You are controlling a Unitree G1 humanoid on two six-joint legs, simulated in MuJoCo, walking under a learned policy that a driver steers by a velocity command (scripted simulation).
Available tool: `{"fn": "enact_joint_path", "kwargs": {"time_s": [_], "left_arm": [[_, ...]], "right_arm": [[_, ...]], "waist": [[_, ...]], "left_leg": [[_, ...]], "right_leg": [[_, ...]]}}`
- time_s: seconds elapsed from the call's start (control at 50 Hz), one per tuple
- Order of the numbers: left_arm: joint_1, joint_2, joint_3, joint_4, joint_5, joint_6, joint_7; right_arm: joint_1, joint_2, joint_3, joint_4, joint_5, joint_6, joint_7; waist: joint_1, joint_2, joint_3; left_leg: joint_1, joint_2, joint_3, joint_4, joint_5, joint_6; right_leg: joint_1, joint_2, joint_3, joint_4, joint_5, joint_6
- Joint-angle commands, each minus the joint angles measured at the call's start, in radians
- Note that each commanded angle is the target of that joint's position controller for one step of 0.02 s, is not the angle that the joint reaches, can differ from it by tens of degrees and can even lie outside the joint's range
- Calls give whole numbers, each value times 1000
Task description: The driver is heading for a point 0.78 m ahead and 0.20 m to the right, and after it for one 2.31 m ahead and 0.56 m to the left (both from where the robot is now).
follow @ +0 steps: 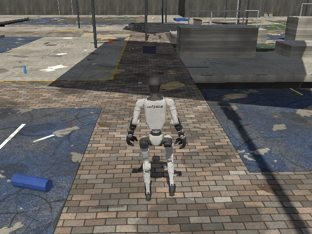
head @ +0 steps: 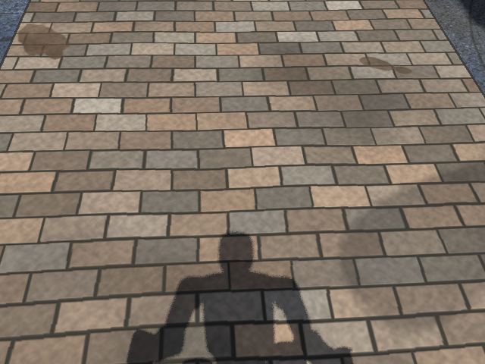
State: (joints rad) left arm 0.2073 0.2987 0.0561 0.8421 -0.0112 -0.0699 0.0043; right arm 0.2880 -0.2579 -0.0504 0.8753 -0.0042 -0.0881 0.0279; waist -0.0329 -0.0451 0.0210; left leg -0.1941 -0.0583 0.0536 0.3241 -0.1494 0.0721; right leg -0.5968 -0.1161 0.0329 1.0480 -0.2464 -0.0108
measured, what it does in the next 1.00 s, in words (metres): walks ahead, turning right: right foot, then left foot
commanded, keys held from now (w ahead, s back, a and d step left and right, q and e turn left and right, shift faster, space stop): w+e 0.56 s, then w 0.40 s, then w+q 0.04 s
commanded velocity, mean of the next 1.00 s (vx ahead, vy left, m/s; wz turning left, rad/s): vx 0.50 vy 0.00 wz -0.31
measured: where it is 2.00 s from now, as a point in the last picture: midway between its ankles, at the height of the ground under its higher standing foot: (301, 201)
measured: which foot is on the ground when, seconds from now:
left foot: down 0.00-0.34, up 0.36-0.80, down 0.82-1.00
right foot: up 0.00-0.30, down 0.32-0.82, up 0.84-1.00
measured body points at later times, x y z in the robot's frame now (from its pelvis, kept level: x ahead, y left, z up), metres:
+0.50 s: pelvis +0.28 -0.08 -0.01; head +0.31 -0.10 +0.44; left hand +0.44 +0.17 -0.12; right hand +0.35 -0.37 -0.12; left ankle +0.29 +0.09 -0.66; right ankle +0.31 -0.15 -0.75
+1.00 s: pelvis +0.58 -0.09 +0.00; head +0.60 -0.09 +0.45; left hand +0.76 +0.13 -0.13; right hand +0.57 -0.38 -0.11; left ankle +0.64 -0.02 -0.75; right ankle +0.50 -0.22 -0.67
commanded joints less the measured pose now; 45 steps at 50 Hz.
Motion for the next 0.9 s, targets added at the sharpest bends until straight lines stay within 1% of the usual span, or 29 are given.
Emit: {"fn": "enact_joint_path", "kwargs": {"time_s": [0.02, 0.08, 0.12, 0.22, 0.24, 0.28, 0.3, 0.32, 0.34, 0.36, 0.38, 0.4, 0.42, 0.44, 0.46, 0.48, 0.52, 0.56, 0.6, 0.64, 0.7, 0.76, 0.78, 0.8, 0.82, 0.84, 0.86, 0.88, 0.9], "left_arm": [[10, 48, 13, -53, 6, 3, 4], [-70, 27, 5, -69, -2, -4, -10], [-134, 18, -1, -90, -7, -6, -19], [-232, 26, -2, -155, -12, -6, -50], [-232, 31, -1, -164, -11, -6, -57], [-173, 62, 15, -168, -6, -3, -65], [-70, 92, 35, -149, -5, 0, -64], [88, 146, 67, -108, -7, 3, -55], [228, 257, 101, -90, -4, 11, -37], [207, 255, 92, -105, -21, 7, -37], [210, 183, 68, -109, -12, 5, -36], [167, 148, 59, -117, -3, 1, -33], [105, 131, 53, -129, 1, -2, -33], [53, 100, 43, -146, 7, -4, -31], [25, 91, 39, -162, 13, -3, -29], [17, 97, 41, -167, 11, -3, -25], [33, 124, 48, -167, 4, -6, -13], [63, 147, 56, -160, -1, -4, 0], [84, 138, 54, -151, -4, 0, 7], [128, 132, 51, -130, -5, 1, 8], [174, 127, 48, -99, -7, 3, 6], [188, 137, 52, -84, -3, 14, 11], [181, 140, 53, -83, -2, 19, 11], [165, 132, 49, -87, -2, 22, 12], [155, 101, 35, -99, 5, 23, 10], [231, 47, 16, -117, 8, 13, 8], [307, 19, 3, -108, -6, 0, 6], [220, 109, 21, -112, -20, -6, 4], [124, 130, 26, -136, -22, -8, 3]], "right_arm": [[-40, -151, -32, -47, 0, -20, -14], [-20, -160, -32, -30, -1, -17, -25], [13, -171, -34, -9, 1, -17, -29], [58, -177, -40, 32, 10, 11, -34], [51, -183, -43, 32, 12, 19, -37], [21, -211, -52, 20, 14, 33, -47], [5, -218, -54, 13, 14, 44, -53], [3, -205, -48, 0, 10, 51, -61], [56, -143, -24, -41, -9, 35, -60], [83, -61, 9, -53, -18, -3, -41], [-2, -151, -14, -70, 18, -41, -21], [-79, -165, -15, -98, 43, -60, -13], [-107, -154, -14, -103, 30, -67, -18], [-108, -166, -25, -98, 9, -59, -25], [-96, -161, -28, -99, 0, -46, -26], [-82, -150, -29, -101, -5, -34, -27], [-97, -126, -25, -112, -12, -17, -32], [-175, -109, -19, -139, -14, -13, -35], [-233, -86, -10, -150, -10, -17, -28], [-291, -74, -3, -166, -2, -24, -18], [-344, -100, -7, -189, 7, -33, -6], [-336, -130, -16, -199, 7, -44, 2], [-302, -140, -20, -192, 7, -47, 2], [-217, -160, -32, -168, 4, -50, -1], [-82, -199, -48, -140, -7, -54, -6], [65, -279, -70, -121, -19, -52, -9], [142, -271, -74, -78, 2, -38, 3], [117, -190, -51, -84, 26, -34, 4], [41, -159, -40, -99, 21, -27, 0]], "waist": [[36, 104, -3], [4, 104, 15], [-25, 96, 30], [-49, 85, 65], [-41, 91, 61], [4, 122, 5], [64, 126, -59], [137, 95, -145], [152, -71, -273], [102, -207, -373], [147, -126, -344], [139, -68, -223], [97, 32, -131], [62, 39, -97], [34, 19, -78], [19, 12, -71], [13, 4, -50], [36, 4, -24], [63, -16, -21], [99, -29, -18], [119, -35, 1], [102, -54, 8], [81, -66, 0], [34, -62, -41], [-28, -37, -158], [-44, 128, -318], [-37, 351, -377], [-62, 233, -253], [-56, 156, -130]], "left_leg": [[30, 271, -190, -209, 188, 170], [46, 241, -85, -224, 191, 128], [76, 251, -48, -234, 175, 118], [283, 324, 0, -167, 260, 93], [313, 333, 11, -133, 334, 83], [339, 331, 47, 2, 665, 58], [322, 312, 75, 152, 811, 38], [218, 267, 107, 371, 791, 4], [-147, 179, 126, 746, 441, -52], [-472, -19, -24, 1020, -387, -91], [-582, 49, -167, 1078, -375, -61], [-608, 93, -150, 1040, -298, -39], [-574, 133, -142, 938, -231, -38], [-504, 164, -141, 851, -193, -45], [-447, 173, -144, 814, -174, -56], [-423, 173, -139, 773, -164, -72], [-415, 164, -118, 677, -108, -108], [-421, 146, -110, 526, 22, -133], [-367, 122, -98, 362, 175, -137], [-308, 101, -86, 269, 294, -132], [-333, 100, -105, 200, 274, -105], [-338, 95, -104, 158, 148, -61], [-296, 85, -88, 144, 107, -43], [-181, 63, -62, 108, 105, -16], [41, 124, -113, 143, 143, 34], [418, 322, -404, 162, 110, 156], [574, 448, -758, 25, -127, 246], [502, 427, -744, -18, -316, 205], [367, 393, -613, -41, -296, 166]], "right_leg": [[-79, -39, 24, -115, 150, 24], [-51, -16, 1, -302, 324, 16], [-34, 5, -15, -381, 375, 7], [-112, 32, -16, -473, 280, -38], [-104, 42, -32, -479, 232, -51], [12, 97, -94, -472, 127, -84], [151, 139, -125, -487, 114, -107], [387, 166, -107, -524, 155, -143], [774, -52, 256, -520, 131, -267], [995, -225, 753, -699, -3, -407], [982, -207, 708, -743, -56, -363], [859, -170, 561, -747, 0, -324], [699, -128, 454, -764, 99, -298], [588, -100, 385, -783, 191, -281], [509, -76, 360, -808, 237, -282], [464, -65, 342, -826, 264, -288], [394, -45, 285, -847, 318, -293], [361, -14, 242, -852, 310, -270], [341, 24, 185, -845, 265, -230], [336, 21, 181, -846, 212, -209], [436, -25, 228, -799, 188, -202], [551, -80, 284, -731, 265, -189], [569, -83, 288, -697, 339, -179], [572, -48, 265, -611, 480, -160], [509, 6, 218, -428, 512, -132], [217, 126, 129, -100, 263, -65], [-42, 213, 107, 135, -327, -22], [-156, 155, 157, 223, -310, -29], [-185, 108, 117, 217, -218, -33]]}}
Velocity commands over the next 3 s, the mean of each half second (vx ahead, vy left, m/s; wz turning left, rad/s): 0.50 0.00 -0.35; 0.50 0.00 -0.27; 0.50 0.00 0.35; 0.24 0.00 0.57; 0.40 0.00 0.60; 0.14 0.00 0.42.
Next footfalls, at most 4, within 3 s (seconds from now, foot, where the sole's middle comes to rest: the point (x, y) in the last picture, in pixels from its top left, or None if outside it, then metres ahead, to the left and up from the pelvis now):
0.32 right None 0.35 -0.16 -0.78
0.82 left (248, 301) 0.67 -0.03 -0.78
1.32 right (341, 246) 0.86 -0.34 -0.78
1.78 left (263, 191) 1.09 -0.10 -0.78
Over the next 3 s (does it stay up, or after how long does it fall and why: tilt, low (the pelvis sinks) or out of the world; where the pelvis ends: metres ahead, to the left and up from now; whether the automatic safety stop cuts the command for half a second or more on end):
stays up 1.27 -0.09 -0.01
